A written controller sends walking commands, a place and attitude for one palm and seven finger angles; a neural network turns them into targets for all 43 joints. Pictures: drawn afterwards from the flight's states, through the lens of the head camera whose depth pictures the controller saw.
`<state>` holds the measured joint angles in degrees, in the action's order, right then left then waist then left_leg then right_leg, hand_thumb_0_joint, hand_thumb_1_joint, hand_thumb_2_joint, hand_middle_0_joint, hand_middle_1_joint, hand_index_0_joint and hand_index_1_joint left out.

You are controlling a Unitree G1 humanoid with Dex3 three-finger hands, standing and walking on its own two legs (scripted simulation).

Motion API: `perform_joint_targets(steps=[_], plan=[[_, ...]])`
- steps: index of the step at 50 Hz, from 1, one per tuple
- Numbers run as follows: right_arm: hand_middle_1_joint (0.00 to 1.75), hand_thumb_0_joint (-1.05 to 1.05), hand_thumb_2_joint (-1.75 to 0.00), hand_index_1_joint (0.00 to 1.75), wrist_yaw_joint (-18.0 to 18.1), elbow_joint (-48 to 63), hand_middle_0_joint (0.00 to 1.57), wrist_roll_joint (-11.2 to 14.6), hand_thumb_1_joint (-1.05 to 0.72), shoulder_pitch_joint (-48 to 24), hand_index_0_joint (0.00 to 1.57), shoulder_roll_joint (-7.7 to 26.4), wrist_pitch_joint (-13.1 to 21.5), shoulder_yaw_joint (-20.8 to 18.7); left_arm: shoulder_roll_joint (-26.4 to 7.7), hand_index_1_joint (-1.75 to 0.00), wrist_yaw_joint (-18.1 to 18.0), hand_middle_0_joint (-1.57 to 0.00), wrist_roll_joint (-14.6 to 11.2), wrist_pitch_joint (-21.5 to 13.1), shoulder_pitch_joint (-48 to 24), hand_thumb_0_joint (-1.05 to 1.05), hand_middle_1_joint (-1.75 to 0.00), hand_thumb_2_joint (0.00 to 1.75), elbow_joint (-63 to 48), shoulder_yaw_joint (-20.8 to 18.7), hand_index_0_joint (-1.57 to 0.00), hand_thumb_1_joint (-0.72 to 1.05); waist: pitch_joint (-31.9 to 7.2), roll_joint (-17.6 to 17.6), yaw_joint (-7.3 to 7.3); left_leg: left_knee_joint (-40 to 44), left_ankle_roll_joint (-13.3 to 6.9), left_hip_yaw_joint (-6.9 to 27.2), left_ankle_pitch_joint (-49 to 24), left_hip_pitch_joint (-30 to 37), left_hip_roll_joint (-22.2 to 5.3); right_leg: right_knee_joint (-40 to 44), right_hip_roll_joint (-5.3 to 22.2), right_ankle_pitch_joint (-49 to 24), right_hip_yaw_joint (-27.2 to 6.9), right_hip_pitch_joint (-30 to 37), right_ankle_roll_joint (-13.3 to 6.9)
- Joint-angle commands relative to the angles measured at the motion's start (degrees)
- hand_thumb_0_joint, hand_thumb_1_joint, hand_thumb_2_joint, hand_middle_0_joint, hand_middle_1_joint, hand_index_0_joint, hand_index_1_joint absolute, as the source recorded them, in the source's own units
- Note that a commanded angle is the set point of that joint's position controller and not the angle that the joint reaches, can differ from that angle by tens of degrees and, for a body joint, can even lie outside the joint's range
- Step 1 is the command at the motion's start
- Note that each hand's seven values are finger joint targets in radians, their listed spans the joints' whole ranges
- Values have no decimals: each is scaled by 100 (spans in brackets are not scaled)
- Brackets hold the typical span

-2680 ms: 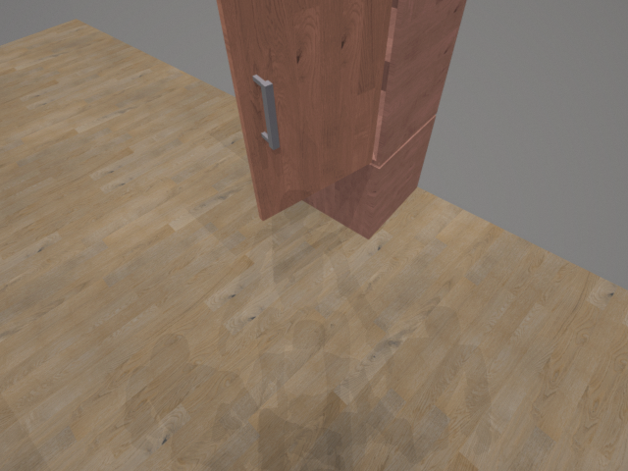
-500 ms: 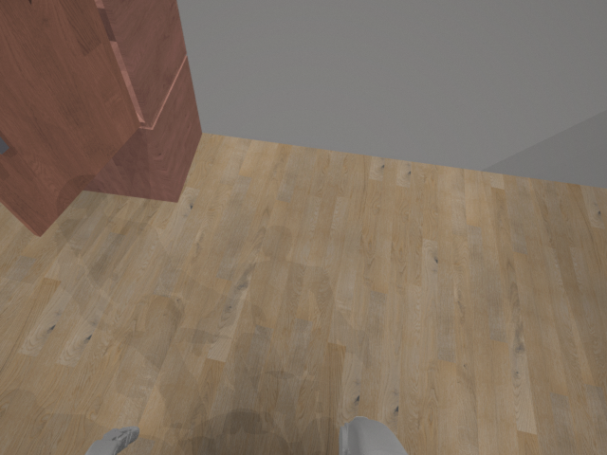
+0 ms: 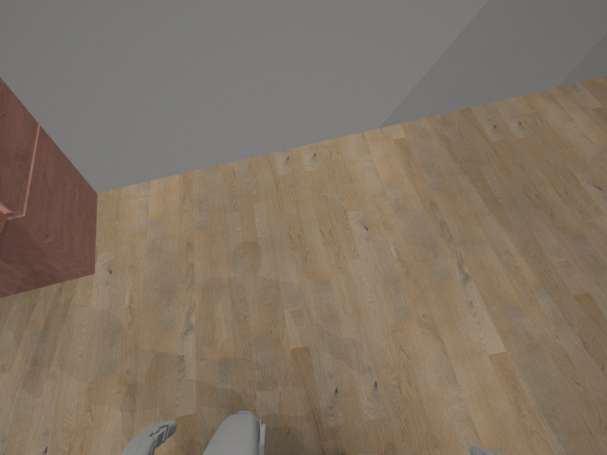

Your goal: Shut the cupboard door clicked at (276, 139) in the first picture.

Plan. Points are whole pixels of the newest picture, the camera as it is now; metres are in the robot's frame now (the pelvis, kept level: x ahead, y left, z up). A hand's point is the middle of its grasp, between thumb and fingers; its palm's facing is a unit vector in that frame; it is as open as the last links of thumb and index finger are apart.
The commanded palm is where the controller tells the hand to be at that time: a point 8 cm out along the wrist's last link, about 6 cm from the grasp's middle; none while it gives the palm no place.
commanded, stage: walk around to get in front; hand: left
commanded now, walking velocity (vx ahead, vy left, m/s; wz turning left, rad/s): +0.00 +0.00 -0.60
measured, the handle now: out of the picture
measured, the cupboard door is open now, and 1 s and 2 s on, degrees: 76 76 76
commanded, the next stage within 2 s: none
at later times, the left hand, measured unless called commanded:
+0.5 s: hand (179, 419) +0.17 +0.21 -0.17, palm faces -0.29 -0.93 -0.22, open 7.4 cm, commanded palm none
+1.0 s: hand (276, 370) +0.25 +0.07 -0.16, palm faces -0.55 -0.80 -0.24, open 7.4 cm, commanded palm none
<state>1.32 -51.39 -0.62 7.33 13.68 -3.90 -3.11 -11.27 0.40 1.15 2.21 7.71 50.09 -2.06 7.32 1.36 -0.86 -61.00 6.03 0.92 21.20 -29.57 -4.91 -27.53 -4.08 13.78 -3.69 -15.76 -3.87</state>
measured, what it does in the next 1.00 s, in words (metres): steps on the spot, turning right: left foot, then right foot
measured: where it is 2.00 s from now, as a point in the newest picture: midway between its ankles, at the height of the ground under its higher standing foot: outside the picture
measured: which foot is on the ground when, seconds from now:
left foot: up 0.00-0.18, down 0.20-0.62, up 0.64-1.00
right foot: down 0.00-0.20, up 0.22-0.60, down 0.62-1.00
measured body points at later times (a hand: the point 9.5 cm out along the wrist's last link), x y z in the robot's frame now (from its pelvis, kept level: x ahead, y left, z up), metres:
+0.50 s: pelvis +0.03 +0.02 +0.00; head +0.11 +0.02 +0.44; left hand +0.19 +0.26 -0.15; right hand +0.02 -0.24 -0.13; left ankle +0.01 +0.14 -0.74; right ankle -0.03 -0.11 -0.67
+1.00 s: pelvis +0.06 -0.04 +0.00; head +0.11 -0.09 +0.44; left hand +0.28 +0.11 -0.14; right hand +0.00 -0.31 -0.15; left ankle +0.14 +0.10 -0.68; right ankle +0.01 -0.10 -0.74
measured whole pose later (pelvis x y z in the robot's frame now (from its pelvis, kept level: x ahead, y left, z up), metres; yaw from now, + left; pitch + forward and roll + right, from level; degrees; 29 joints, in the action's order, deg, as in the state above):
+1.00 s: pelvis +0.06 -0.04 +0.00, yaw -35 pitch +3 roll +1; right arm 1.5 -50.5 -0.3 6.1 13.0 -3.5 -2.7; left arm -11.8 0.3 1.2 2.0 8.5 50.0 -2.5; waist 6.3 0.3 0.3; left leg -54.1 6.2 0.7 22.8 -27.5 -3.8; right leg -26.9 -5.4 14.1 -4.4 -15.2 -4.7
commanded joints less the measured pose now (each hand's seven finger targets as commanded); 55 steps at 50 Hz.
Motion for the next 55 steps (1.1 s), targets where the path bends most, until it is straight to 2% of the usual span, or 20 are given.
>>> perform_joint_targets(steps=[1,5,8,9,10,11,13,16,25,27,29,30,31,32,33,35,38,51,53,55], plan=[[30,0,-90,30,73,455,20,13,-90,-53,20,490,193,-103,-1259,-30,-123,-20,40,-138,379,0,-30,90,-341,-445,-20,90,-1112,-902,254,703,-14,-4,264,-77,122,508,1504,-2893,-1638,1160,-734],[30,0,-90,30,106,506,20,76,-90,60,20,447,283,-78,-1331,-30,-148,-20,43,-108,272,0,-30,90,-390,-515,-20,90,-1307,-1001,183,1909,-129,1,346,557,281,198,1488,-3447,-1946,1078,-742],[30,0,-90,30,134,257,20,88,-90,832,20,604,367,-103,-1202,-30,-147,-20,-29,-52,-113,0,-30,90,-458,-477,-20,90,-1489,-674,-232,3835,-220,-20,-1022,2238,136,-369,1020,-2491,-1698,65,-157],[30,0,-90,30,154,251,20,2,-90,961,20,1062,435,-171,-857,-30,-117,-20,-90,-27,23,0,-30,90,-559,-414,-20,90,-1606,691,-225,4574,-566,1106,-1532,3020,-1030,-1096,241,-533,-1050,-926,234],[30,0,-90,30,171,342,20,-52,-90,952,20,1448,414,-230,-748,-30,-38,-20,-76,-37,85,0,-30,90,-637,-371,-20,90,-1378,1775,-138,4525,-1197,2112,-2949,3178,-2315,-2522,-109,2172,-87,-1742,583],[30,0,-90,30,170,446,20,-92,-90,833,20,1344,363,-184,-960,-30,-18,-20,6,-20,40,0,-30,90,-610,-391,-20,90,-1186,1226,-140,4278,-1507,1842,-3308,2691,-2479,-3478,206,2171,-198,-1654,628],[30,0,-90,30,245,512,20,-119,-90,508,20,934,417,-48,-968,-30,50,-20,68,33,187,0,-30,90,-377,-501,-20,90,-953,1018,125,4128,-1227,902,-4460,2454,-1794,-4253,294,1574,-162,-1809,772],[30,0,-90,30,223,555,20,-93,-90,494,20,857,418,-39,-793,-30,139,-20,41,69,296,0,-30,90,-316,-442,-20,90,-996,928,157,3803,-966,-261,-4838,2818,-1241,-4381,403,1089,250,-1929,839],[30,0,-90,30,110,209,20,-118,-90,1125,20,1090,383,-201,-574,-30,257,-20,28,26,-549,0,-30,90,-495,-286,-20,90,-874,1230,-260,3456,-1093,-867,-4776,3088,-1442,-2062,524,1012,965,-1336,692],[30,0,-90,30,82,217,20,-116,-90,982,20,1183,368,-251,-631,-30,247,-20,22,-4,-378,0,-30,90,-455,-286,-20,90,-960,1329,-180,3199,-1025,-964,-4702,3032,-1546,-1386,450,996,1076,-893,569],[30,0,-90,30,59,257,20,-61,-90,799,20,1268,367,-273,-803,-30,225,-20,24,-62,223,0,-30,90,-270,-333,-20,90,-1134,947,203,2351,-743,-1219,-4615,2578,-1450,-311,320,3,1165,201,410],[30,0,-90,30,23,344,20,10,-90,719,20,1162,365,-265,-1176,-30,168,-20,55,-133,904,0,-30,90,-65,-413,-20,90,-1537,52,549,1226,-452,-1407,-3664,1673,-1206,285,817,-1642,563,1563,188],[30,0,-90,30,-17,677,20,53,-90,425,20,566,344,-105,-1980,-30,52,-20,89,-210,1506,0,-30,90,79,-577,-20,90,-1653,-1983,824,-498,-88,-1456,1331,-355,-78,348,2518,-4588,-1947,2612,-611],[30,0,-90,30,85,734,20,53,-90,257,20,664,257,-81,-2045,-30,-51,-20,-22,-160,1543,0,-30,90,135,-582,-20,90,-1677,-1819,787,-1129,-142,-326,1969,-554,-56,291,2823,-4997,-2011,2212,-1052],[30,0,-90,30,113,608,20,57,-90,183,20,662,206,-78,-1671,-30,-115,-20,-31,-141,1110,0,-30,90,26,-531,-20,90,-1211,-1499,600,-1263,-188,23,1370,-655,-256,496,2495,-3824,-1654,1690,-998],[30,0,-90,30,72,462,20,4,-90,273,20,684,169,-103,-1345,-30,-161,-20,-28,-97,263,0,-30,90,-293,-443,-20,90,-951,-1303,251,-1164,-85,30,539,-559,-330,647,1955,-2709,-1169,1065,-731],[30,0,-90,30,16,302,20,-38,-90,458,20,531,116,-84,-1197,-30,-160,-20,-22,-177,82,0,-30,90,-390,-372,-20,90,-1098,-744,40,-623,-17,-44,34,-151,-175,624,1594,-2935,-804,794,-574],[30,0,-90,30,79,588,20,46,-90,-121,20,466,248,-82,-1305,-30,-124,-20,45,-129,345,0,-30,90,-371,-482,-20,90,-1152,-887,254,1538,-71,-22,332,328,265,333,1492,-3293,-1842,1029,-774],[30,0,-90,30,98,538,20,66,-90,127,20,471,288,-70,-1355,-30,-128,-20,27,-111,194,0,-30,90,-407,-501,-20,90,-1263,-874,125,2194,-125,-39,136,728,335,168,1418,-3384,-1916,925,-680],[30,0,-90,30,125,417,20,79,-90,541,20,562,340,-91,-1279,-30,-130,-20,-17,-92,-25,0,-30,90,-438,-482,-20,90,-1401,-771,-107,3371,-192,-20,-689,1670,271,-194,1178,-3033,-1863,466,-325]])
